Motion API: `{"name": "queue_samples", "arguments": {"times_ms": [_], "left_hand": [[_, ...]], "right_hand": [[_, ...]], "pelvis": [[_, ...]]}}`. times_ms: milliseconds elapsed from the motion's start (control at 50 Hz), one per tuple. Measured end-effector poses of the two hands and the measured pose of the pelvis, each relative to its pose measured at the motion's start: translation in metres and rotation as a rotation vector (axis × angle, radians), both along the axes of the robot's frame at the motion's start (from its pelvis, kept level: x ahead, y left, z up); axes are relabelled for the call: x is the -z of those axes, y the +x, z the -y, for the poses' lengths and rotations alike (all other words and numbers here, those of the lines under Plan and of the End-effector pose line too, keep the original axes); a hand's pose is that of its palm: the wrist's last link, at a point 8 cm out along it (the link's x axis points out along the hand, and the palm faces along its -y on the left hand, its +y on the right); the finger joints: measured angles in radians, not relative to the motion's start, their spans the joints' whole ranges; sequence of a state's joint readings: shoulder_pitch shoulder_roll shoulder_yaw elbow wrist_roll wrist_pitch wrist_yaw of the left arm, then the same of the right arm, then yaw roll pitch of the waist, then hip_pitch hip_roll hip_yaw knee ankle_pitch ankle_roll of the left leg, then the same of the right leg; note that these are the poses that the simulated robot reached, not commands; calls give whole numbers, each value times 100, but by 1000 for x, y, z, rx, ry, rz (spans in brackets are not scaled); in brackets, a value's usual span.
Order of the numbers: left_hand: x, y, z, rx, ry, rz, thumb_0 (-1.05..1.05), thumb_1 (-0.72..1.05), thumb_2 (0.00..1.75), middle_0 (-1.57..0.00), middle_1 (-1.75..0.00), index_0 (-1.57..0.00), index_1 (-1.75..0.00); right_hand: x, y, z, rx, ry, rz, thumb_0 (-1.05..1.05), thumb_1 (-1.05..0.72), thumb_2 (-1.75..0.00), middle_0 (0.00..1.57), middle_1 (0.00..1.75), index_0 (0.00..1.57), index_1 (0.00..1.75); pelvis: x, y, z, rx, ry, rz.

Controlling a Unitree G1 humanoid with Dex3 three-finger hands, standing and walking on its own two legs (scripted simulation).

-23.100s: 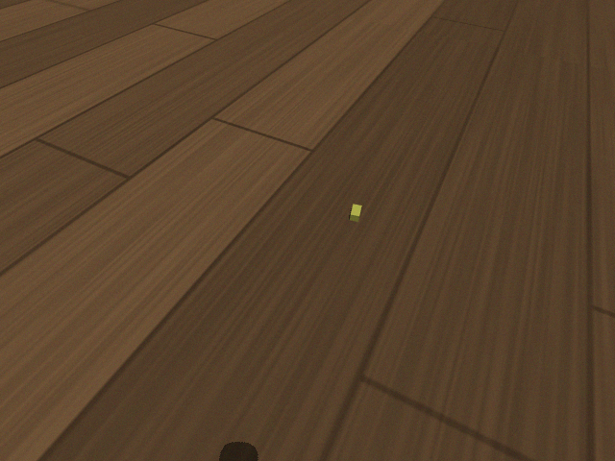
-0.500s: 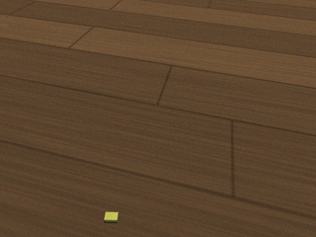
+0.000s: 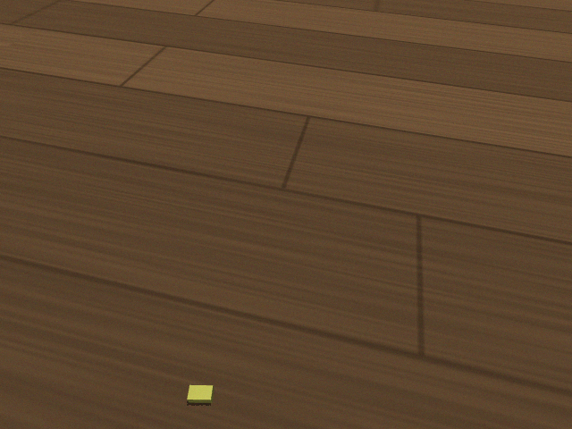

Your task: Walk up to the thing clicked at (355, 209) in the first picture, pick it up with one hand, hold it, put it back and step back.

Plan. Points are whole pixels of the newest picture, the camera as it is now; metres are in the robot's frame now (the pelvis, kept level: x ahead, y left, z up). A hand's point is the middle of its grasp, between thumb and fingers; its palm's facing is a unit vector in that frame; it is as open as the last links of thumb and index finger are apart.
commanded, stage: stand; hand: left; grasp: from above
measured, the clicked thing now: (201, 394) +0.38 +0.27 -0.76
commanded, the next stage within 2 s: rise first in 0.30 s
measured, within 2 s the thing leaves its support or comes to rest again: neither
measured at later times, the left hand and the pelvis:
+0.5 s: hand out of the picture +0.10 +0.25 -0.15, palm faces +0.04 -0.94 -0.34, open 7.5 cm; pelvis -0.01 +0.00 +0.00, yaw +1 degrees
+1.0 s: hand out of the picture +0.11 +0.27 -0.23, palm faces -0.14 -0.88 -0.45, open 12.4 cm; pelvis -0.04 +0.02 -0.08, yaw -1 degrees
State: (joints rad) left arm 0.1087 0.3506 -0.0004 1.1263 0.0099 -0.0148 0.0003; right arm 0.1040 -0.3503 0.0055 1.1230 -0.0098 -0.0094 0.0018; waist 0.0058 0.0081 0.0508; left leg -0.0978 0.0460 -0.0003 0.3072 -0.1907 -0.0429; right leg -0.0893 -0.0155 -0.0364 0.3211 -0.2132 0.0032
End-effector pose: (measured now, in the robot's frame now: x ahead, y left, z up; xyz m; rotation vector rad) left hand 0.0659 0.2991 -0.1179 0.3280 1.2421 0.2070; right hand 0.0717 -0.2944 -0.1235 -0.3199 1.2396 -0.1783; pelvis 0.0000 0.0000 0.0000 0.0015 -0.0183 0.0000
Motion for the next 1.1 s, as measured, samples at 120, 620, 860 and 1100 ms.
{"name": "queue_samples", "arguments": {"times_ms": [120,620,860,1100], "left_hand": [[0,3,0,1,0,7,0,90,90,-21,-30,-20,-30],[14,57,1,52,-18,141,0,57,84,-27,-54,-26,-55],[44,50,-6,125,60,116,0,-13,78,-35,-74,-34,-75],[83,38,-13,239,129,113,0,-27,74,-43,-71,-39,-74]], "right_hand": [[-1,1,0,3,-3,7,0,-90,-90,20,30,20,30],[8,-5,-32,31,44,163,0,-90,-89,20,30,20,30],[32,0,-56,34,79,258,1,-90,-90,20,30,20,30],[62,44,-66,-54,59,400,1,-93,-90,20,30,20,30]], "pelvis": [[0,1,0,0,0,3],[19,-26,-5,1,-3,-121],[53,-31,-16,11,-12,-220],[101,-40,-23,6,-30,-322]]}}
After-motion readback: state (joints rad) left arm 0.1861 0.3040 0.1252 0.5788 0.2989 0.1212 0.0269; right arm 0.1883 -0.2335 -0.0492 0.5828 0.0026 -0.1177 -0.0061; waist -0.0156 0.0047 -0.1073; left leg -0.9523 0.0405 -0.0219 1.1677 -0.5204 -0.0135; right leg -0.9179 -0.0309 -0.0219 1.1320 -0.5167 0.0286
